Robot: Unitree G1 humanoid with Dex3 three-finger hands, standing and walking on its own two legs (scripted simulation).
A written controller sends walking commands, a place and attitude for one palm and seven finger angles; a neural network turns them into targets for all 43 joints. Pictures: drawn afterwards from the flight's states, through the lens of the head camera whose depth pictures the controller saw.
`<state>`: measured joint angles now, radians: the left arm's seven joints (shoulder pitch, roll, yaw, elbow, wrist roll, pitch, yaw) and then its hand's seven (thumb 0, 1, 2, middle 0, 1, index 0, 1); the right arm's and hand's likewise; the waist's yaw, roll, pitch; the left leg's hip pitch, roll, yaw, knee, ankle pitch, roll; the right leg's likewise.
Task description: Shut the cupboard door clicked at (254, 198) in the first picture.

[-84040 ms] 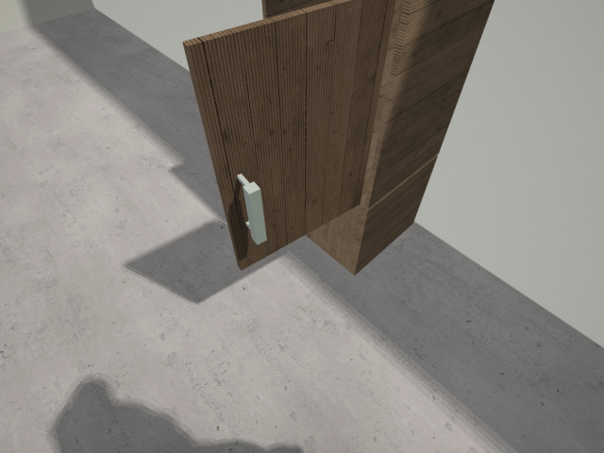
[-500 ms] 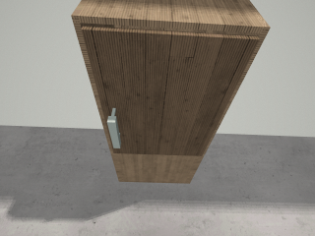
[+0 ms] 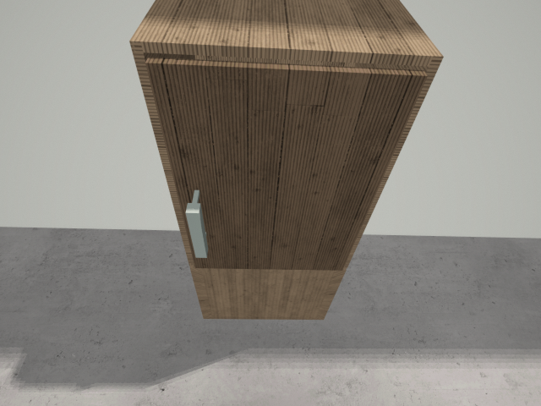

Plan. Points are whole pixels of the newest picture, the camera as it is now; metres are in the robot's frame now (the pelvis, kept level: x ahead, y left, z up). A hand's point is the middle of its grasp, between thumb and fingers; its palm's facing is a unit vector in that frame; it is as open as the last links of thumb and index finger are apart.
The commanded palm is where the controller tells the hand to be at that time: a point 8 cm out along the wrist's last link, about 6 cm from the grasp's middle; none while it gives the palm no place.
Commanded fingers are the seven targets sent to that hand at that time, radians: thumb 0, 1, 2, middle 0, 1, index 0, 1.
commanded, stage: look again from close up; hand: left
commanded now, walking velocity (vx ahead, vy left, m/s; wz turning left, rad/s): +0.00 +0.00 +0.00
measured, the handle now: (199, 224) +0.49 +0.18 -0.11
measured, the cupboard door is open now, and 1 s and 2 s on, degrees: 0 0 0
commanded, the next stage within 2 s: raise the hand and make a fist in 0.50 s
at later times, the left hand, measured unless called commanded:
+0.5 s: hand out of the picture +0.01 +0.18 -0.18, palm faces +0.00 -0.98 -0.21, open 7.3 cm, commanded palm none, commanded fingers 0.00 0.90 0.90 -0.20 -0.30 -0.20 -0.30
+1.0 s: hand out of the picture +0.14 +0.17 -0.10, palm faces +0.08 -1.00 +0.03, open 6.2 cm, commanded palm +0.12 +0.23 -0.08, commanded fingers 0.00 0.90 0.90 -0.57 -0.70 -0.57 -0.70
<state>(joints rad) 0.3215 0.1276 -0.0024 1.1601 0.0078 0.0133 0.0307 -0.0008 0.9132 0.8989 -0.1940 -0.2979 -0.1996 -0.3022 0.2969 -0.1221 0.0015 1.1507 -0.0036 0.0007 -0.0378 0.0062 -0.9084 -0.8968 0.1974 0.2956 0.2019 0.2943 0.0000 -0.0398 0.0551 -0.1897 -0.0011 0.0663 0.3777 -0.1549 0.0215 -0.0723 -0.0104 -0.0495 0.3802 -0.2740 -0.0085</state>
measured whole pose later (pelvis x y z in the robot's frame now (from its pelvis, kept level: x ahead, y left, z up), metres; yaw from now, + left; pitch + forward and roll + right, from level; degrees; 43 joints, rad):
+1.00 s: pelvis -0.05 -0.02 -0.12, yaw +1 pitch +14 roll +0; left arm 0.43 0.17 0.14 0.15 -0.29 -0.53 -0.31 0.00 0.91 0.90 -0.39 -0.51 -0.40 -0.52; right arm 0.13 -0.26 -0.08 0.51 0.02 -0.26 -0.02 0.01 -0.91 -0.90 0.20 0.30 0.20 0.29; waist 0.04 -0.02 -0.16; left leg -1.05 0.04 0.02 1.26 -0.46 -0.01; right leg -0.92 -0.01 -0.09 1.31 -0.64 -0.06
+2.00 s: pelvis -0.04 +0.01 -0.12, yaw +0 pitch +18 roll -5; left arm 0.40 0.22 0.12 -0.02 -0.25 -0.44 -0.18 0.01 0.90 0.90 -1.26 -1.46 -1.26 -1.46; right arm 0.20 -0.21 0.03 0.49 0.00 -0.16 -0.05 0.01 -0.90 -0.90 0.20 0.30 0.21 0.30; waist 0.01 0.03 -0.18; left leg -1.13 0.04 -0.02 1.30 -0.48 0.03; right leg -0.96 0.00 -0.12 1.26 -0.62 -0.02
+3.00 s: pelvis -0.04 -0.01 -0.13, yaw +0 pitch +19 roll -3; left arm 0.06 0.21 0.11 0.20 -0.21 -0.40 -0.13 0.01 0.90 0.90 -1.30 -1.50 -1.30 -1.50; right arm 0.22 -0.24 0.01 0.55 0.00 -0.13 -0.04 0.01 -0.90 -0.90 0.20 0.30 0.20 0.29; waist -0.01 0.04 -0.18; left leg -1.17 0.05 -0.01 1.31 -0.48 0.01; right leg -1.01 0.01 -0.11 1.30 -0.63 -0.04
